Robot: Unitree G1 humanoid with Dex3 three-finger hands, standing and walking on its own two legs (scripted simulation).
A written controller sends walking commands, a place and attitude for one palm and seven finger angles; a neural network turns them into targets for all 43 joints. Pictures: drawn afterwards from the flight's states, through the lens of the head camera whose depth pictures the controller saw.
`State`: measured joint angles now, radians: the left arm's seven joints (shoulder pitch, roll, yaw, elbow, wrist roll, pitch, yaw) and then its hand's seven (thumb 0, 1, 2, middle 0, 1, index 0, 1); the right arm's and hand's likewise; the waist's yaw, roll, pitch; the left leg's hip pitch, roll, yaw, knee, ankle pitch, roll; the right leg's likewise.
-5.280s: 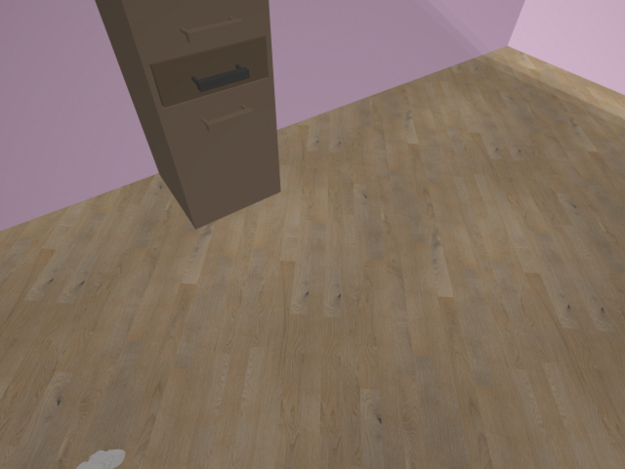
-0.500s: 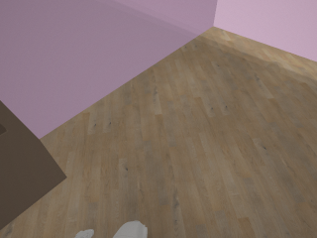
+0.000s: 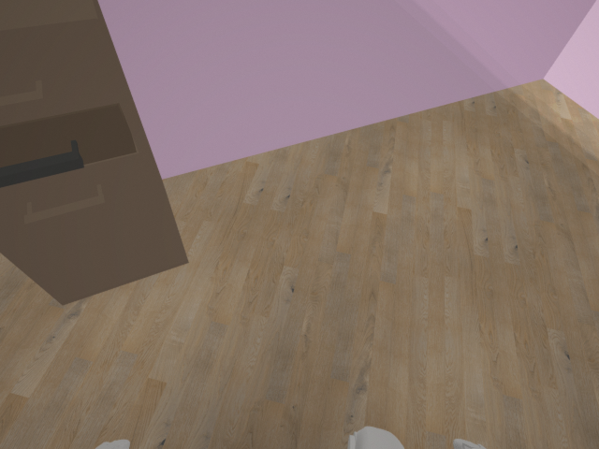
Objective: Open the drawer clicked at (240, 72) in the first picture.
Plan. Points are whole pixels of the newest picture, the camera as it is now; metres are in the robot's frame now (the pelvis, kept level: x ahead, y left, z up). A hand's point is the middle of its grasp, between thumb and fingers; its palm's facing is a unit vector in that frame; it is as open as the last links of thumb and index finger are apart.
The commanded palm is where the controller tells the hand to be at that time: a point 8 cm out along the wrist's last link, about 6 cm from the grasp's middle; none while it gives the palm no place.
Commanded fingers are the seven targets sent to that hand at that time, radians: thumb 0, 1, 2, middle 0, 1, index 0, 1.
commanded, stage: turn to face it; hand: left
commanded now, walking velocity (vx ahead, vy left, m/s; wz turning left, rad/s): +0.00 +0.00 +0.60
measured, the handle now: (35, 161) +0.62 +0.61 -0.12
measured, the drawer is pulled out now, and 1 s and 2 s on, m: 0.00 0.00 0.00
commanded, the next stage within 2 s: take the last steps up to it in 0.62 s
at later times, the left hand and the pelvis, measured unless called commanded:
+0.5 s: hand out of the picture +0.03 +0.16 -0.14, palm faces +0.29 -0.91 -0.28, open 7.4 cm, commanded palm none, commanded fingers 0.00 0.90 0.90 -0.20 -0.30 -0.20 -0.30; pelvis +0.00 -0.05 +0.00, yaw +19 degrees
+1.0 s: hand out of the picture -0.06 +0.20 -0.17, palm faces +0.45 -0.87 -0.20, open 7.4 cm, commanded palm none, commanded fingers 0.00 0.90 0.90 -0.20 -0.30 -0.20 -0.30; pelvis +0.00 +0.01 +0.01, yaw +25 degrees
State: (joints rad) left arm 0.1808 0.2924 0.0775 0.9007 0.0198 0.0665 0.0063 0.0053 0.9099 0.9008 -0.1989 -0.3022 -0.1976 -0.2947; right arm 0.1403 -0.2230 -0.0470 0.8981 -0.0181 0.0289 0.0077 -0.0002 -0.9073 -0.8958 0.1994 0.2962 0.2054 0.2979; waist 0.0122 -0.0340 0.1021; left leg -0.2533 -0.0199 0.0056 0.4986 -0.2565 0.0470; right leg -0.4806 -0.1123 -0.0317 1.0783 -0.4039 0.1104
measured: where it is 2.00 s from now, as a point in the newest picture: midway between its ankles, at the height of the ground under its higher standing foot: (230, 423)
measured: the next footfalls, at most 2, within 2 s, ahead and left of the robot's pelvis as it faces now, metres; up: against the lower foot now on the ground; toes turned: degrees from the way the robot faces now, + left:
right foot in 0.24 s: +0.05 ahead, -0.14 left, +0.00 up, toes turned +7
left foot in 0.68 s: -0.02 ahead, +0.10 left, +0.00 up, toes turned +28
